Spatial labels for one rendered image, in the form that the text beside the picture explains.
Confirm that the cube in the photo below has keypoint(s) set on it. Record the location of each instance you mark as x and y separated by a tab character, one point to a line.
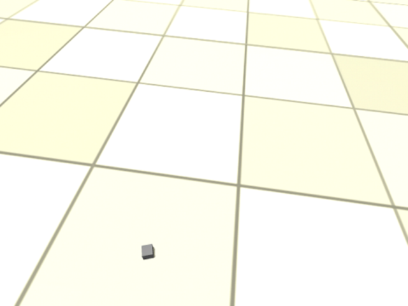
147	251

